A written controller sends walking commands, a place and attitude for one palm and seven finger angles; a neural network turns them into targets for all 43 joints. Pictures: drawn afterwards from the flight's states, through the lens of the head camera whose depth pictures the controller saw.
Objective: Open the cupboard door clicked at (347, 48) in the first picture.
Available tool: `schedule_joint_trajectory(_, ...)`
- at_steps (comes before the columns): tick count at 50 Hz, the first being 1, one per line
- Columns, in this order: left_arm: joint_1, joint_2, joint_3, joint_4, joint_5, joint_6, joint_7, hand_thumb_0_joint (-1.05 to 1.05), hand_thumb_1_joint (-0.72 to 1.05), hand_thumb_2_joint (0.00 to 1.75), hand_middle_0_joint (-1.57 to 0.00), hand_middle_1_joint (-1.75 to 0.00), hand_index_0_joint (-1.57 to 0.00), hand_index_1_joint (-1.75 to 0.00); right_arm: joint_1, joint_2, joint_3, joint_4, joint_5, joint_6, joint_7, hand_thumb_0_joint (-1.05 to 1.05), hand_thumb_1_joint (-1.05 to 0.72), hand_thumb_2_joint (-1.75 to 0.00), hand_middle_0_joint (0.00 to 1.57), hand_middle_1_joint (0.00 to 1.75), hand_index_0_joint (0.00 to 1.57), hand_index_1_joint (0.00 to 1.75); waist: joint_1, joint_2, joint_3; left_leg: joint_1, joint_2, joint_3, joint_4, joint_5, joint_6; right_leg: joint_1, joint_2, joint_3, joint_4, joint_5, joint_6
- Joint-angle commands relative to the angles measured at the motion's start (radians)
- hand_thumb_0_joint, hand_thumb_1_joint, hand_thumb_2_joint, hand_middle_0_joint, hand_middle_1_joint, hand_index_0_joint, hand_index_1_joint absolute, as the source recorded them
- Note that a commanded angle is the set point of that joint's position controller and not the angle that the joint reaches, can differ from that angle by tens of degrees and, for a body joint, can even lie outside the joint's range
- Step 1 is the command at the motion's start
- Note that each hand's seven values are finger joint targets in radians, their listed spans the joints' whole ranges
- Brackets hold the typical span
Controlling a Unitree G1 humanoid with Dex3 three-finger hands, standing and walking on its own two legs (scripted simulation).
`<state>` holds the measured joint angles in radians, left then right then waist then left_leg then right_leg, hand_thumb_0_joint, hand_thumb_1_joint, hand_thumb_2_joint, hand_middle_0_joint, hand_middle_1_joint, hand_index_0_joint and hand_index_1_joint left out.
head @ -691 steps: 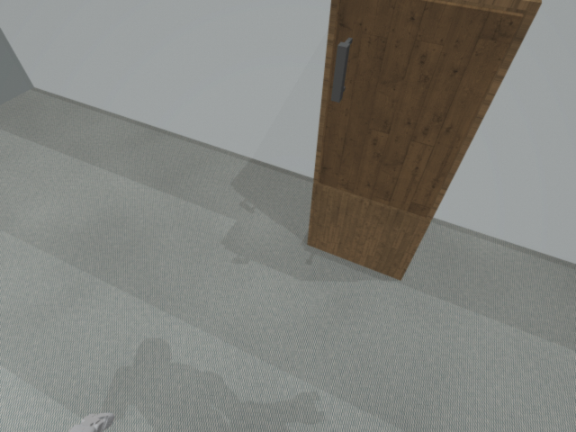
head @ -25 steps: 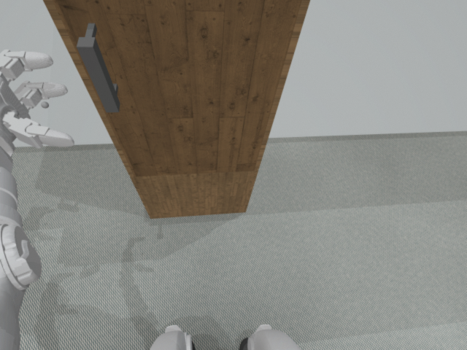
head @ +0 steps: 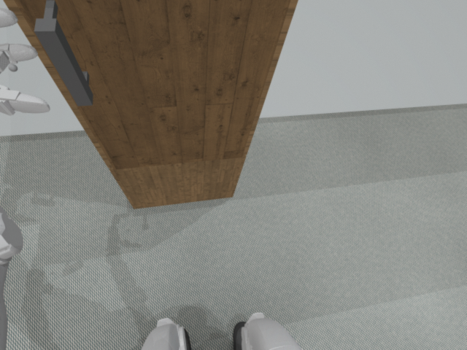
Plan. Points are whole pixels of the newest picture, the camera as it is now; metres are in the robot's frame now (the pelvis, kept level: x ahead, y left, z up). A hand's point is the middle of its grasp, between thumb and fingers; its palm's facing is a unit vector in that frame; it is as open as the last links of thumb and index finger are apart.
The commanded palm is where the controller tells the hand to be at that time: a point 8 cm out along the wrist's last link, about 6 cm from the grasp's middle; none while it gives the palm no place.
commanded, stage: move the hooked fingers beside the handle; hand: left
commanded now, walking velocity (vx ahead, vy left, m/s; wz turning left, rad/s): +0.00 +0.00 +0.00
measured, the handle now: (69, 57) +0.55 +0.20 +0.11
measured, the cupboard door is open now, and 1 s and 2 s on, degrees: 0 0 0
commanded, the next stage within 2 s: slide the fingers in behind the handle in 0.62 s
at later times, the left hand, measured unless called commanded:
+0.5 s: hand (12, 79) +0.50 +0.26 +0.11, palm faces +0.05 -1.00 +0.00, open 14.0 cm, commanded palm +0.48 +0.31 +0.11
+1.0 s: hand (21, 80) +0.50 +0.25 +0.11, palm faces +0.04 -1.00 +0.00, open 14.0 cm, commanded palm +0.48 +0.29 +0.11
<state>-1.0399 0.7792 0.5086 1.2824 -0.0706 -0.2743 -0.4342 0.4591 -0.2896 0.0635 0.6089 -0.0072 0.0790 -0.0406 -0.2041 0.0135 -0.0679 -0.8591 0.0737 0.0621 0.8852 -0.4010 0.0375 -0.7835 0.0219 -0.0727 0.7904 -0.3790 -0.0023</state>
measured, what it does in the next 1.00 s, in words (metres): stands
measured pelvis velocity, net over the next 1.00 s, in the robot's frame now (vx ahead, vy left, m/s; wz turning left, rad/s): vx -0.01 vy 0.00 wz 0.02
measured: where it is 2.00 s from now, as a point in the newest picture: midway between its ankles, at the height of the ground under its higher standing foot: outside the picture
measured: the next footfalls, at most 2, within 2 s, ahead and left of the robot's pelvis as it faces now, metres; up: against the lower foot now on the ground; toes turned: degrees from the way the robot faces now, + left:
none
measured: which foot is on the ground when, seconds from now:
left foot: down 0.00-1.00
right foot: down 0.00-1.00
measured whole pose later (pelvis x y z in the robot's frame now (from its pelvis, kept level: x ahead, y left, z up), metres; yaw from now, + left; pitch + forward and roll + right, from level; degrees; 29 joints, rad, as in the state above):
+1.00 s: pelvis -0.01 +0.00 +0.00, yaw +1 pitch +20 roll -4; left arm -1.01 0.72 0.47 1.25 -0.09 -0.28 -0.40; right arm 0.44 -0.29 0.06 0.62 0.00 0.08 -0.04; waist -0.20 0.01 -0.07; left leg -0.86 0.07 0.04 0.91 -0.40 0.03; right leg -0.77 0.02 -0.09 0.81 -0.38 -0.01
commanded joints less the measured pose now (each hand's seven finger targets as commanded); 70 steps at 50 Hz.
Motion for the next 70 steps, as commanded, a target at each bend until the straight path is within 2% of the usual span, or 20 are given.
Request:
schedule_joint_trajectory(1, -0.329, 0.351, 0.082, -0.234, -0.024, -0.051, 0.007, 0.00, -0.50, 0.30, -0.30, -1.20, -0.30, -1.20, 0.194, -0.208, -0.084, -0.045, -0.002, 0.004, -0.009, 0.00, -0.90, -0.90, 0.20, 0.30, 0.20, 0.30, 0.046, 0.181, -0.536, 0.480, -0.023, -0.109, -0.050, 0.566, -0.005, 0.158, 0.049, 0.027, -0.044, 0.420, -0.008)
schedule_joint_trajectory(4, -0.308, 0.295, 0.057, -0.316, -0.038, -0.066, 0.008, 0.00, -0.50, 0.30, -0.30, -1.20, -0.30, -1.20, 0.184, -0.199, -0.088, -0.060, -0.001, 0.013, -0.001, 0.00, -0.90, -0.90, 0.20, 0.30, 0.20, 0.30, 0.052, 0.210, -0.548, 0.534, -0.021, -0.110, -0.046, 0.637, -0.006, 0.153, 0.053, 0.024, -0.045, 0.447, -0.013)
schedule_joint_trajectory(5, -0.302, 0.327, 0.086, -0.341, -0.043, -0.073, 0.008, 0.00, -0.50, 0.30, -0.30, -1.20, -0.30, -1.20, 0.182, -0.201, -0.093, -0.058, 0.000, 0.016, 0.000, 0.00, -0.90, -0.90, 0.20, 0.30, 0.20, 0.30, 0.061, 0.225, -0.571, 0.554, -0.017, -0.112, -0.045, 0.656, -0.011, 0.161, 0.054, 0.024, -0.045, 0.453, -0.012)
schedule_joint_trajectory(9, -0.314, 0.219, 0.020, -0.312, -0.071, -0.067, -0.003, 0.00, -0.50, 0.30, -0.30, -1.20, -0.30, -1.20, 0.161, -0.194, -0.090, -0.046, 0.006, 0.020, 0.001, 0.00, -0.90, -0.90, 0.20, 0.30, 0.20, 0.30, 0.028, 0.180, -0.464, 0.536, -0.019, -0.112, -0.056, 0.585, -0.003, 0.121, 0.058, 0.017, -0.066, 0.406, -0.012)
schedule_joint_trajectory(16, -0.392, 0.162, -0.041, -0.301, -0.055, -0.074, 0.024, 0.00, -0.50, 0.30, -0.30, -1.20, -0.30, -1.20, 0.146, -0.189, -0.088, -0.021, 0.004, 0.007, -0.008, 0.00, -0.90, -0.90, 0.20, 0.30, 0.20, 0.30, 0.006, 0.233, -0.460, 0.574, -0.018, -0.132, -0.053, 0.548, -0.014, 0.050, 0.048, 0.015, -0.064, 0.338, -0.014)
schedule_joint_trajectory(18, -0.382, 0.190, -0.020, -0.264, -0.054, -0.075, 0.031, 0.00, -0.50, 0.30, -0.30, -1.20, -0.30, -1.20, 0.144, -0.196, -0.086, -0.019, 0.004, 0.004, -0.008, 0.00, -0.90, -0.90, 0.20, 0.30, 0.20, 0.30, 0.007, 0.177, -0.448, 0.537, -0.019, -0.137, -0.056, 0.501, -0.013, 0.063, 0.048, 0.013, -0.062, 0.320, -0.014)
schedule_joint_trajectory(22, -0.386, 0.229, -0.008, -0.219, -0.036, -0.070, 0.042, 0.00, -0.50, 0.30, -0.30, -1.20, -0.30, -1.20, 0.137, -0.197, -0.080, -0.025, 0.007, 0.000, -0.012, 0.00, -0.90, -0.90, 0.20, 0.30, 0.20, 0.30, 0.011, 0.171, -0.432, 0.481, -0.025, -0.126, -0.050, 0.464, -0.008, 0.081, 0.042, 0.023, -0.055, 0.326, -0.012)
schedule_joint_trajectory(25, -0.381, 0.255, 0.020, -0.271, -0.037, -0.089, 0.045, 0.00, -0.50, 0.30, -0.30, -1.20, -0.30, -1.20, 0.136, -0.195, -0.081, -0.042, 0.004, -0.004, -0.009, 0.00, -0.90, -0.90, 0.20, 0.30, 0.20, 0.30, 0.031, 0.201, -0.521, 0.516, -0.027, -0.121, -0.042, 0.510, -0.010, 0.118, 0.044, 0.028, -0.041, 0.364, -0.011)
schedule_joint_trajectory(29, -0.350, 0.269, 0.025, -0.212, -0.045, -0.079, 0.030, 0.00, -0.50, 0.30, -0.30, -1.20, -0.30, -1.20, 0.132, -0.198, -0.074, -0.049, 0.011, 0.001, -0.012, 0.00, -0.90, -0.90, 0.20, 0.30, 0.20, 0.30, 0.022, 0.112, -0.448, 0.417, -0.033, -0.108, -0.046, 0.447, 0.004, 0.160, 0.046, 0.033, -0.048, 0.375, -0.008)
schedule_joint_trajectory(35, -0.394, 0.316, 0.038, -0.265, -0.041, -0.091, 0.011, 0.00, -0.50, 0.30, -0.30, -1.20, -0.30, -1.20, 0.137, -0.200, -0.076, -0.048, 0.012, -0.002, -0.018, 0.00, -0.90, -0.90, 0.20, 0.30, 0.20, 0.30, 0.025, 0.199, -0.493, 0.440, -0.031, -0.105, -0.047, 0.419, 0.000, 0.146, 0.044, 0.040, -0.050, 0.344, -0.009)
schedule_joint_trajectory(37, -0.383, 0.235, -0.015, -0.249, -0.051, -0.090, -0.003, 0.00, -0.50, 0.30, -0.30, -1.20, -0.30, -1.20, 0.137, -0.195, -0.077, -0.039, 0.013, -0.003, -0.015, 0.00, -0.90, -0.90, 0.20, 0.30, 0.20, 0.30, 0.009, 0.199, -0.475, 0.463, -0.030, -0.109, -0.045, 0.421, -0.002, 0.111, 0.048, 0.032, -0.056, 0.328, -0.010)
schedule_joint_trajectory(43, -0.387, 0.182, -0.048, -0.208, -0.059, -0.058, 0.004, 0.00, -0.50, 0.30, -0.30, -1.20, -0.30, -1.20, 0.149, -0.196, -0.078, -0.020, 0.011, -0.009, -0.015, 0.00, -0.90, -0.90, 0.20, 0.30, 0.20, 0.30, -0.002, 0.174, -0.418, 0.436, -0.029, -0.116, -0.058, 0.355, 0.003, 0.072, 0.046, 0.027, -0.073, 0.262, -0.009)
schedule_joint_trajectory(45, -0.406, 0.237, -0.005, -0.230, -0.056, -0.064, 0.024, 0.00, -0.50, 0.30, -0.30, -1.20, -0.30, -1.20, 0.155, -0.202, -0.079, -0.020, 0.008, -0.011, -0.017, 0.00, -0.90, -0.90, 0.20, 0.30, 0.20, 0.30, 0.006, 0.162, -0.446, 0.428, -0.030, -0.117, -0.059, 0.355, 0.004, 0.096, 0.045, 0.032, -0.069, 0.268, -0.008)
schedule_joint_trajectory(47, -0.427, 0.235, -0.012, -0.242, -0.044, -0.070, 0.041, 0.00, -0.50, 0.30, -0.30, -1.20, -0.30, -1.20, 0.156, -0.197, -0.077, -0.021, 0.007, -0.017, -0.014, 0.00, -0.90, -0.90, 0.20, 0.30, 0.20, 0.30, 0.004, 0.176, -0.450, 0.425, -0.031, -0.118, -0.056, 0.353, 0.003, 0.093, 0.044, 0.032, -0.064, 0.264, -0.009)
schedule_joint_trajectory(50, -0.394, 0.244, 0.016, -0.292, -0.039, -0.094, 0.062, 0.00, -0.50, 0.30, -0.30, -1.20, -0.30, -1.20, 0.161, -0.192, -0.082, -0.028, 0.000, -0.019, -0.004, 0.00, -0.90, -0.90, 0.20, 0.30, 0.20, 0.30, 0.034, 0.230, -0.528, 0.495, -0.029, -0.120, -0.047, 0.448, -0.007, 0.112, 0.048, 0.029, -0.047, 0.321, -0.015)
schedule_joint_trajectory(53, -0.367, 0.201, -0.013, -0.233, -0.038, -0.074, 0.068, 0.00, -0.50, 0.30, -0.30, -1.20, -0.30, -1.20, 0.149, -0.191, -0.081, -0.031, 0.006, -0.014, -0.001, 0.00, -0.90, -0.90, 0.20, 0.30, 0.20, 0.30, 0.020, 0.174, -0.440, 0.423, -0.031, -0.108, -0.053, 0.386, -0.001, 0.112, 0.047, 0.030, -0.058, 0.302, -0.010)
schedule_joint_trajectory(57, -0.398, 0.208, -0.011, -0.252, -0.026, -0.073, 0.088, 0.00, -0.50, 0.30, -0.30, -1.20, -0.30, -1.20, 0.157, -0.191, -0.083, -0.032, 0.005, -0.016, -0.001, 0.00, -0.90, -0.90, 0.20, 0.30, 0.20, 0.30, 0.013, 0.170, -0.459, 0.444, -0.029, -0.114, -0.053, 0.403, -0.001, 0.105, 0.047, 0.027, -0.055, 0.307, -0.011)
schedule_joint_trajectory(59, -0.417, 0.163, -0.040, -0.298, -0.028, -0.089, 0.094, 0.00, -0.50, 0.30, -0.30, -1.20, -0.30, -1.20, 0.159, -0.185, -0.085, -0.031, 0.002, -0.019, 0.002, 0.00, -0.90, -0.90, 0.20, 0.30, 0.20, 0.30, 0.012, 0.213, -0.490, 0.499, -0.027, -0.122, -0.049, 0.454, -0.006, 0.085, 0.049, 0.024, -0.045, 0.322, -0.014)
schedule_joint_trajectory(64, -0.430, 0.048, -0.098, -0.306, -0.051, -0.093, 0.098, 0.00, -0.50, 0.30, -0.30, -1.20, -0.30, -1.20, 0.156, -0.180, -0.091, -0.013, 0.000, -0.024, 0.009, 0.00, -0.90, -0.90, 0.20, 0.30, 0.20, 0.30, -0.006, 0.198, -0.467, 0.541, -0.019, -0.135, -0.050, 0.469, -0.011, 0.041, 0.052, 0.013, -0.052, 0.303, -0.016)
schedule_joint_trajectory(70, -0.440, -0.017, -0.129, -0.360, -0.047, -0.110, 0.133, 0.00, -0.50, 0.30, -0.30, -1.20, -0.30, -1.20, 0.152, -0.172, -0.101, 0.010, -0.006, -0.033, 0.020, 0.00, -0.90, -0.90, 0.20, 0.30, 0.20, 0.30, 0.002, 0.219, -0.517, 0.605, -0.017, -0.147, -0.044, 0.530, -0.019, 0.031, 0.051, 0.012, -0.050, 0.319, -0.017)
